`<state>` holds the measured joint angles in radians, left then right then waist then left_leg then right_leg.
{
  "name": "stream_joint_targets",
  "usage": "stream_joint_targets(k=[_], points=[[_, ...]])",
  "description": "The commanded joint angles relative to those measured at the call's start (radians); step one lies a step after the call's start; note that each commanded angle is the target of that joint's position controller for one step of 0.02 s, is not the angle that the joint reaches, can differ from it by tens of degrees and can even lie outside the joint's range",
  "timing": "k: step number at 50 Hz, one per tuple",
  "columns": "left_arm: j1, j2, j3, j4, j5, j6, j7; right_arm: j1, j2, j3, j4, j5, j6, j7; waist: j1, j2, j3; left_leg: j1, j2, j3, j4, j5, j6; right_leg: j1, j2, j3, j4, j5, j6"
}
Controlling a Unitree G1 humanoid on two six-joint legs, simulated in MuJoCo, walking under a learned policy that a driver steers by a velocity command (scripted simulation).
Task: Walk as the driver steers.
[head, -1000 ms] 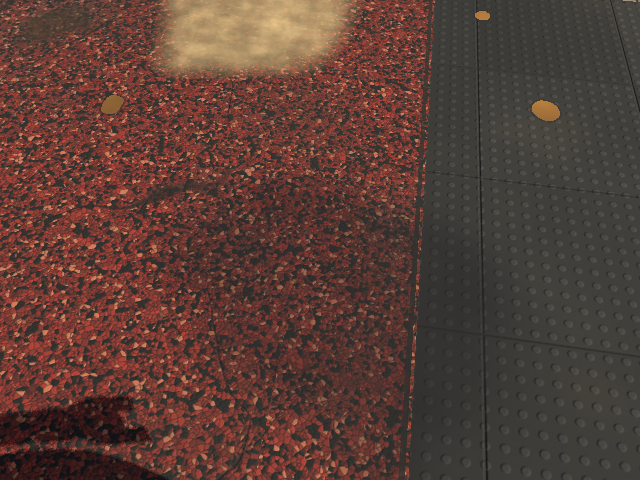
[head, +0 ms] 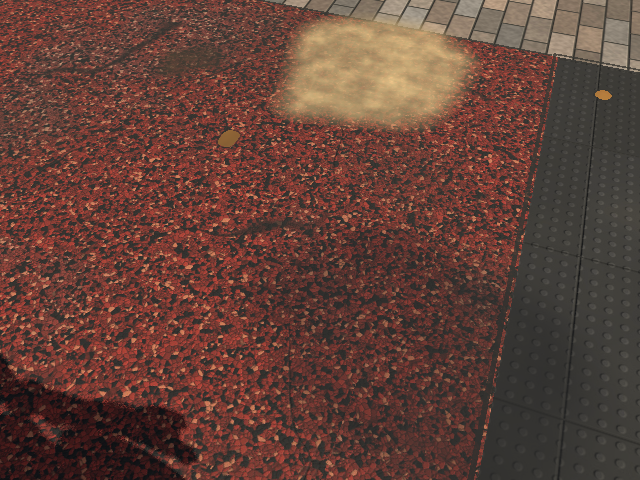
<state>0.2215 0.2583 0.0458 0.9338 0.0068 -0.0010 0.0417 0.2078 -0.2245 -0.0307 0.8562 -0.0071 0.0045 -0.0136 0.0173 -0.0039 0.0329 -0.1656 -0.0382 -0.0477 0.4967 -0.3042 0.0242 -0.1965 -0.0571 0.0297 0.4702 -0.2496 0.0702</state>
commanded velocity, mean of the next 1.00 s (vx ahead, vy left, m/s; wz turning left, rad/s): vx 0.28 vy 0.00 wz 0.00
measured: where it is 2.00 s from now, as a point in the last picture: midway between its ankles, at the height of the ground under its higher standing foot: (379, 334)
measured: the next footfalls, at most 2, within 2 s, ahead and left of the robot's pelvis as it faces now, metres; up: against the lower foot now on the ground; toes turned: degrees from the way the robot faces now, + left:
left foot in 0.94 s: +0.45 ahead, +0.07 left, +0.00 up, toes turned +1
right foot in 1.50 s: +0.75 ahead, -0.17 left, +0.00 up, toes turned -8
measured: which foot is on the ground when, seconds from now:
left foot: down 0.00-0.46, up 0.48-0.92, down 0.94-1.00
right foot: down 0.00-0.94, up 0.96-1.00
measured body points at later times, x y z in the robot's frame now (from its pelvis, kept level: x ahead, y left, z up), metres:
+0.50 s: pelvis +0.05 -0.04 -0.01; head +0.05 -0.06 +0.44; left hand +0.09 +0.23 -0.14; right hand +0.06 -0.31 -0.16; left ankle -0.02 +0.10 -0.72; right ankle +0.03 -0.14 -0.74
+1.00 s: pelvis +0.29 -0.02 -0.02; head +0.33 -0.02 +0.43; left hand +0.21 +0.23 -0.16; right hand +0.52 -0.26 -0.11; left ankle +0.41 +0.07 -0.74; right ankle +0.06 -0.14 -0.68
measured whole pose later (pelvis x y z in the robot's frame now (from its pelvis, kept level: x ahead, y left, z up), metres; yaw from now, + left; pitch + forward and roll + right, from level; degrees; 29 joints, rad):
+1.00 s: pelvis +0.29 -0.02 -0.02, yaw -1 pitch +1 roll +1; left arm 0.46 0.23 0.03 1.06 0.00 -0.06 0.01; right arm -0.03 -0.24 -0.05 0.83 0.02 -0.10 0.04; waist 0.05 -0.01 0.06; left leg -0.49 -0.03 0.07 0.58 -0.12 0.09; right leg -0.01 0.00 0.04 0.82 -0.51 -0.02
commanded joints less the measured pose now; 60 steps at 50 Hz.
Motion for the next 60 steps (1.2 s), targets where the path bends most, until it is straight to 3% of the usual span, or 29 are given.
stream_joint_targets(k=[1,11,13,14,16,17,19,21,23,24,25,26,27,29,31,33,37,43,45,47,48,49,50,51,52,53,54,56,60], points=[[0.011,0.109,0.022,-0.017,-0.002,-0.007,0.007,0.000,-0.111,-0.025,-0.023,0.002,-0.012,-0.005,-0.001,0.015,-0.026,-0.040,0.069,-0.062,-0.103,0.247,0.021,0.041,0.000,-0.005,-0.037,0.175,-0.010],[0.023,0.094,0.017,0.057,-0.004,-0.002,0.012,0.026,-0.110,-0.018,0.063,0.005,-0.010,-0.013,-0.004,0.011,-0.007,-0.041,0.054,-0.040,-0.106,0.232,0.011,0.036,0.010,-0.014,-0.047,0.166,-0.018],[0.039,0.078,0.015,0.077,-0.011,0.002,0.014,0.050,-0.126,-0.024,0.085,0.012,-0.004,-0.019,-0.012,0.039,-0.012,-0.043,0.046,-0.049,-0.136,-0.081,0.035,0.009,0.058,-0.070,0.004,-0.060,-0.027],[0.023,0.073,0.014,0.071,-0.016,0.000,0.014,0.059,-0.153,-0.032,0.087,0.018,-0.002,-0.020,-0.025,0.074,0.022,-0.068,0.074,-0.100,-0.173,-0.303,0.066,-0.051,0.083,-0.098,0.064,-0.180,-0.036],[-0.034,0.054,0.008,0.036,-0.021,-0.022,0.006,0.106,-0.207,-0.048,0.092,0.025,-0.012,-0.019,-0.057,0.183,0.100,-0.084,0.228,-0.328,-0.303,-0.562,0.160,-0.209,0.085,-0.101,0.234,-0.224,-0.059],[-0.056,0.047,0.005,0.021,-0.028,-0.040,-0.003,0.116,-0.221,-0.054,0.095,0.029,-0.024,-0.019,-0.063,0.211,0.139,-0.113,0.297,-0.432,-0.348,-0.565,0.207,-0.246,0.050,-0.054,0.308,-0.215,-0.081],[-0.050,0.056,0.009,0.014,-0.042,-0.073,-0.024,0.083,-0.196,-0.051,0.085,0.029,-0.047,-0.017,-0.041,0.197,0.158,-0.059,0.340,-0.458,-0.346,-0.437,0.226,-0.323,-0.002,-0.007,0.336,-0.274,-0.125],[0.027,0.057,0.013,0.043,-0.042,-0.095,-0.041,0.003,-0.189,-0.050,0.063,0.048,-0.050,-0.014,0.023,0.149,0.115,-0.100,0.273,-0.311,-0.287,-0.289,0.167,-0.137,0.005,-0.042,0.106,-0.181,-0.154],[0.221,0.066,0.031,0.138,-0.025,-0.095,-0.045,-0.041,-0.150,-0.038,0.045,0.040,-0.047,-0.010,0.094,0.055,0.033,-0.262,0.139,-0.128,-0.086,-0.115,0.099,0.217,0.058,-0.057,-0.021,0.032,-0.124],[0.343,0.130,0.046,0.154,-0.019,-0.093,-0.040,-0.048,-0.077,-0.015,0.030,0.019,-0.054,-0.005,0.127,-0.177,-0.029,-0.381,0.035,0.018,0.262,-0.092,0.026,0.345,-0.136,0.234,-0.155,-0.085,-0.173],[0.410,0.218,0.056,0.161,-0.013,-0.103,-0.057,-0.047,-0.075,-0.021,-0.009,0.034,-0.070,-0.010,0.118,-0.350,-0.038,-0.559,-0.048,0.018,0.488,-0.267,0.005,0.384,-0.322,0.657,-0.313,-0.239,-0.312],[0.307,0.158,0.033,0.137,-0.009,-0.115,-0.059,-0.035,-0.123,-0.031,0.001,0.055,-0.084,-0.007,0.066,-0.201,0.042,-0.628,0.032,-0.055,0.637,-0.237,0.022,0.315,-0.348,0.666,-0.325,-0.336,-0.335],[0.227,0.111,0.021,0.108,-0.014,-0.122,-0.058,-0.029,-0.131,-0.032,0.011,0.064,-0.096,0.003,0.039,-0.133,0.100,-0.667,0.080,-0.061,0.667,-0.118,0.043,0.279,-0.305,0.545,-0.326,-0.326,-0.302],[0.166,0.095,0.010,0.081,-0.014,-0.121,-0.063,-0.046,-0.140,-0.042,0.025,0.043,-0.106,0.008,0.021,-0.087,0.105,-0.655,0.135,-0.026,0.604,0.043,0.050,0.262,-0.227,0.350,-0.339,-0.103,-0.241],[0.215,0.051,-0.007,0.094,-0.005,-0.110,-0.059,-0.063,-0.119,-0.045,0.028,0.030,-0.103,0.021,0.028,-0.107,0.069,-0.598,0.146,0.016,0.542,0.124,0.034,0.263,-0.167,0.205,-0.333,0.152,-0.216],[0.259,0.066,-0.008,0.104,-0.004,-0.100,-0.047,-0.106,-0.087,-0.039,0.013,0.026,-0.095,0.028,0.036,-0.093,0.058,-0.608,0.139,0.048,0.480,0.170,0.006,0.271,-0.151,0.137,-0.330,0.320,-0.229],[0.267,0.102,-0.005,0.093,-0.001,-0.089,-0.027,-0.280,-0.051,-0.018,-0.055,0.030,-0.093,0.035,0.062,-0.079,0.096,-0.524,0.102,0.090,0.204,0.312,-0.022,0.172,-0.122,0.058,-0.382,0.331,-0.228],[0.303,0.119,0.011,0.113,-0.021,-0.081,-0.020,-0.383,-0.085,-0.015,-0.110,0.039,-0.105,0.062,0.040,-0.084,0.122,-0.455,0.075,0.081,0.024,0.336,0.033,0.278,-0.190,0.026,-0.351,0.445,-0.227],[0.274,0.145,0.023,0.102,-0.015,-0.071,-0.018,-0.302,-0.131,-0.036,-0.096,0.037,-0.108,0.062,-0.023,-0.114,0.036,-0.320,0.030,0.104,0.027,0.272,0.067,0.338,-0.202,0.012,-0.225,0.775,-0.207],[0.242,0.142,0.022,0.084,-0.003,-0.054,-0.020,-0.003,-0.205,-0.078,-0.010,0.040,-0.100,0.047,-0.170,-0.126,-0.151,0.075,0.004,0.114,0.027,0.265,0.123,0.241,-0.147,-0.028,0.129,0.956,-0.164],[0.256,0.100,0.005,0.059,0.015,-0.056,-0.022,0.181,-0.273,-0.094,0.029,0.025,-0.093,0.034,-0.209,0.004,-0.298,0.404,0.213,-0.144,0.057,0.196,0.188,-0.019,-0.078,-0.049,0.454,0.578,-0.142],[0.397,-0.062,-0.035,0.065,-0.002,-0.078,-0.039,0.220,-0.290,-0.092,0.054,0.017,-0.094,0.046,-0.110,0.284,-0.453,0.657,0.436,-0.665,-0.114,-0.084,0.358,-0.359,0.125,0.029,0.788,-0.284,-0.092],[0.289,0.057,-0.009,0.057,-0.034,-0.108,-0.043,0.164,-0.192,-0.066,0.053,0.025,-0.098,0.048,-0.145,0.178,-0.334,0.556,0.389,-0.694,-0.218,-0.164,0.305,-0.462,0.082,0.132,0.897,-0.309,-0.119],[0.180,0.111,0.008,0.014,-0.061,-0.126,-0.044,0.063,-0.159,-0.055,0.038,0.026,-0.105,0.046,-0.115,0.140,-0.168,0.394,0.363,-0.528,-0.244,-0.089,0.261,-0.517,0.032,0.097,0.900,-0.217,-0.136],[0.129,0.112,0.010,0.004,-0.057,-0.133,-0.036,-0.020,-0.141,-0.047,0.023,0.020,-0.113,0.048,-0.078,0.030,-0.098,0.229,0.331,-0.408,-0.273,0.057,0.240,-0.467,-0.022,0.077,0.850,-0.118,-0.137],[0.113,0.108,0.020,0.003,-0.042,-0.129,-0.028,-0.059,-0.115,-0.040,0.020,0.008,-0.120,0.053,-0.045,0.009,-0.057,0.112,0.295,-0.309,-0.294,0.167,0.225,-0.419,-0.054,0.064,0.798,-0.064,-0.131],[0.142,0.087,0.021,0.004,-0.034,-0.117,-0.028,-0.069,-0.097,-0.033,0.027,-0.003,-0.124,0.055,-0.009,0.036,-0.060,0.045,0.267,-0.246,-0.321,0.203,0.218,-0.354,-0.082,0.071,0.768,-0.034,-0.129],[0.157,0.049,0.020,0.000,-0.030,-0.094,-0.026,-0.051,-0.095,-0.030,0.049,0.005,-0.127,0.055,0.015,0.057,-0.038,-0.028,0.247,-0.181,-0.367,0.223,0.228,-0.329,-0.100,0.056,0.702,-0.031,-0.116],[-0.010,0.065,0.024,-0.072,-0.013,-0.081,-0.022,0.022,-0.157,-0.040,0.080,0.007,-0.124,0.026,-0.011,0.039,0.034,-0.048,0.241,-0.115,-0.419,0.258,0.235,-0.464,-0.120,0.031,0.492,0.133,-0.068]])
